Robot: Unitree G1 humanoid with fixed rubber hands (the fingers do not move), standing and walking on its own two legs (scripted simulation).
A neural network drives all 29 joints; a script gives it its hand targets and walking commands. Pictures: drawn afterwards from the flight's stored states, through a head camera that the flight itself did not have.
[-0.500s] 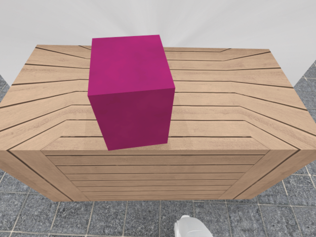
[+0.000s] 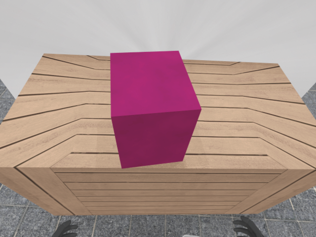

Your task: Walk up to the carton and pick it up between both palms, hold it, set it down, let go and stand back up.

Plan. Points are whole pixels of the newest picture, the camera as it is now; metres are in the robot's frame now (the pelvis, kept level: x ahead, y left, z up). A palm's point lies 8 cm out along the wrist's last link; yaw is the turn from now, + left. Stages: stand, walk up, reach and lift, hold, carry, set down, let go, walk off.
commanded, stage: walk up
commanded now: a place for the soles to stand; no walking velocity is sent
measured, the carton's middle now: (149, 111) +0.46 +0.03 +0.03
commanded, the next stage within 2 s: none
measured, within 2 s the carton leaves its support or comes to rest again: neither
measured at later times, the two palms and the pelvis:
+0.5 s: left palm out of the picture +0.12 +0.24 -0.10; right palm out of the picture +0.09 -0.26 -0.10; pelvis +0.00 -0.01 +0.00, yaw -2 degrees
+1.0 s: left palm out of the picture +0.10 +0.28 -0.11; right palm out of the picture +0.03 -0.23 -0.11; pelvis +0.02 +0.02 +0.00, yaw +1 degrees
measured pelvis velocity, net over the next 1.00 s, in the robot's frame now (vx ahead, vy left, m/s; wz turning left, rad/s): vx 0.02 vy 0.02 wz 0.01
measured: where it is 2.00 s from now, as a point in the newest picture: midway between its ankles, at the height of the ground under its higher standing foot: outside the picture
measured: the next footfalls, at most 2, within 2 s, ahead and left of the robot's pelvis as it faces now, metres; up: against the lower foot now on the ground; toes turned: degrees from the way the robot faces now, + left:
none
